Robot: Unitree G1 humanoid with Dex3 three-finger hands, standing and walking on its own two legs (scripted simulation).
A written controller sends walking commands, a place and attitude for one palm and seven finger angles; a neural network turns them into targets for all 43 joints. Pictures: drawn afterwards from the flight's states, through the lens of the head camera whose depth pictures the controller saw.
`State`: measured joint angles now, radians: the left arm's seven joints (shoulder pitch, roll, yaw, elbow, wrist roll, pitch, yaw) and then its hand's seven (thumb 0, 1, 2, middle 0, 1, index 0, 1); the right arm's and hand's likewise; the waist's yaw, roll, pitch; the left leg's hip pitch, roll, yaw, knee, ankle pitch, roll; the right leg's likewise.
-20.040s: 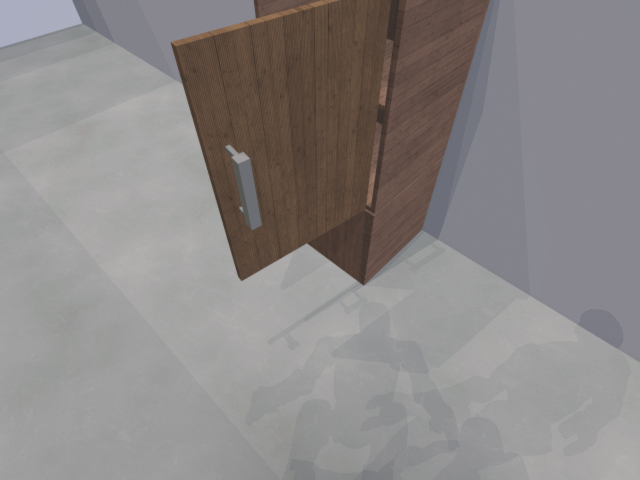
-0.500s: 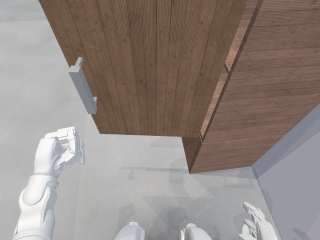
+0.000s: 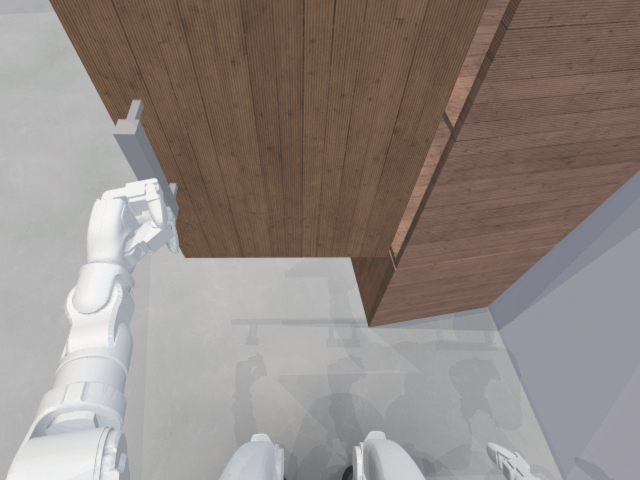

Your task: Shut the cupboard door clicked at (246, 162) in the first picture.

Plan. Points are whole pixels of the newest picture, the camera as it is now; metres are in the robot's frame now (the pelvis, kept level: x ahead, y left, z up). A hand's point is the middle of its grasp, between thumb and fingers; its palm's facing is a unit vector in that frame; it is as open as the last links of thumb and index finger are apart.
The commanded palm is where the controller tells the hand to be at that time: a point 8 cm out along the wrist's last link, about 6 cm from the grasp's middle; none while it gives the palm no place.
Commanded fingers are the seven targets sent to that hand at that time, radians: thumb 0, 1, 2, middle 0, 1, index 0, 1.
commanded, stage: bring the fist close to the handle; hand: left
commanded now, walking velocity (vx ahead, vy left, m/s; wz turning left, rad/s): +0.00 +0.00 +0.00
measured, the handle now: (154, 164) +0.51 +0.24 +0.05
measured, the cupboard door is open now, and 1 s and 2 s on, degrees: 81 76 65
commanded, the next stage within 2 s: push the door shut along its arc in 0.42 s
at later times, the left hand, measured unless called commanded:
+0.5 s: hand (167, 226) +0.41 +0.20 +0.05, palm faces +0.04 -1.00 -0.01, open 3.1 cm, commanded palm +0.38 +0.24 +0.05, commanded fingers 0.00 0.90 0.90 -1.30 -1.50 -1.30 -1.50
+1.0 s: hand (178, 188) +0.47 +0.19 +0.05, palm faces -0.07 -1.00 -0.02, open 3.1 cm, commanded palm +0.46 +0.23 +0.05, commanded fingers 0.00 0.90 0.90 -1.30 -1.50 -1.30 -1.50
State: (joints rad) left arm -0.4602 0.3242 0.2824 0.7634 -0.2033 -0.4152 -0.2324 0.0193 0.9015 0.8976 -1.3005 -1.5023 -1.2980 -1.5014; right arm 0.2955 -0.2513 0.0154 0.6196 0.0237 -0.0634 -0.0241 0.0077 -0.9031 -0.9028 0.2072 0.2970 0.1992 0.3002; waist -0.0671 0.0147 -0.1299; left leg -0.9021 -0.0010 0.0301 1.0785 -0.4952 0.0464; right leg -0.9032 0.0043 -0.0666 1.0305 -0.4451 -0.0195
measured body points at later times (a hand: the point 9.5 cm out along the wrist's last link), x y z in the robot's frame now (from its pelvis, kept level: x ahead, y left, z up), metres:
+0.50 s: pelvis +0.00 +0.00 +0.00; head +0.10 +0.01 +0.44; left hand +0.40 +0.25 +0.05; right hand +0.08 -0.27 -0.11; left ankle +0.01 +0.09 -0.66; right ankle +0.03 -0.11 -0.66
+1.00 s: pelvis -0.01 -0.01 -0.01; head +0.12 +0.01 +0.42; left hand +0.46 +0.25 +0.06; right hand +0.04 -0.28 -0.13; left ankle +0.01 +0.09 -0.66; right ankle +0.03 -0.11 -0.66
